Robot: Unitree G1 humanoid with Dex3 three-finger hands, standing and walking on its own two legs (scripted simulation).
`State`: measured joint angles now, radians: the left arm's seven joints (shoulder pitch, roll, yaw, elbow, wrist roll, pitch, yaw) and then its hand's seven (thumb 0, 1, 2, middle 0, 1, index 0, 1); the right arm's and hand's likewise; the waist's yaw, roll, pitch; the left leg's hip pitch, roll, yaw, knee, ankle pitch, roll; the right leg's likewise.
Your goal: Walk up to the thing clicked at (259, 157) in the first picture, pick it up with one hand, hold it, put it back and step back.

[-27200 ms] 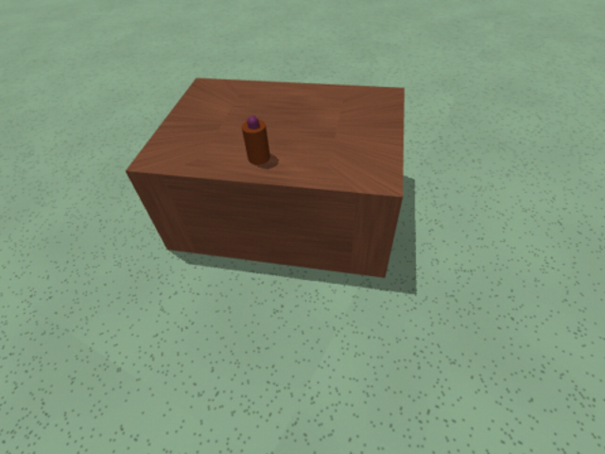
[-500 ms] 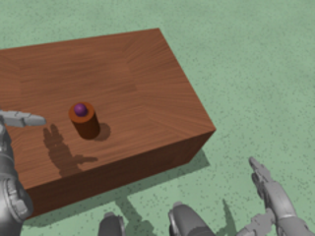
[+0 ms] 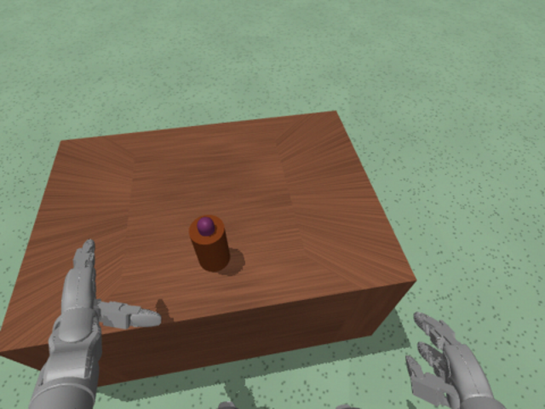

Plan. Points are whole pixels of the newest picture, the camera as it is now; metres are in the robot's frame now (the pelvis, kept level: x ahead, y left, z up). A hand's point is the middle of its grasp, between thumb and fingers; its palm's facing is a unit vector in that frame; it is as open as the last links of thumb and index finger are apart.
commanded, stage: home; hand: left
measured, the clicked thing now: (209, 240) +0.51 +0.14 -0.19
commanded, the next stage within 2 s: none
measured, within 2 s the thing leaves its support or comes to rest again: neither
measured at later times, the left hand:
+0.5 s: hand out of the picture +0.15 +0.16 -0.06, palm faces +0.14 -0.96 -0.22, open 17.5 cm
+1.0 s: hand out of the picture +0.16 +0.17 -0.05, palm faces +0.14 -0.96 -0.23, open 17.5 cm
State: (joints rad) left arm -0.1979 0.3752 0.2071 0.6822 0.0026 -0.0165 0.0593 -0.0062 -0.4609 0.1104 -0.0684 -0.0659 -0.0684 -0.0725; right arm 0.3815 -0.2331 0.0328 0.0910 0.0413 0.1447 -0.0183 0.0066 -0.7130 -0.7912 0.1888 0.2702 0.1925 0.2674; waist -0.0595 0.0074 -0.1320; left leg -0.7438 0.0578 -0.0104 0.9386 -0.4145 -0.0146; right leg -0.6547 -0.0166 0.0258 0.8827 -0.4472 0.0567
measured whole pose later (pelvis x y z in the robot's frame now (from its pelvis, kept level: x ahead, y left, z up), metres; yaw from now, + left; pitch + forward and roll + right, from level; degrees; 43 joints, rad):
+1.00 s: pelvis -0.01 -0.02 -0.01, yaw +1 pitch +8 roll +0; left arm 0.44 0.20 0.00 0.10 -0.02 0.00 0.09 -0.01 -0.57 0.05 -0.06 -0.05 -0.06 -0.05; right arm 0.45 -0.19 0.00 0.03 0.03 0.11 -0.08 0.01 -0.90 -0.90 0.20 0.30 0.21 0.30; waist 0.00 0.00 -0.11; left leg -0.68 0.04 -0.01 0.96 -0.42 -0.03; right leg -0.62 -0.03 0.03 0.97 -0.49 0.04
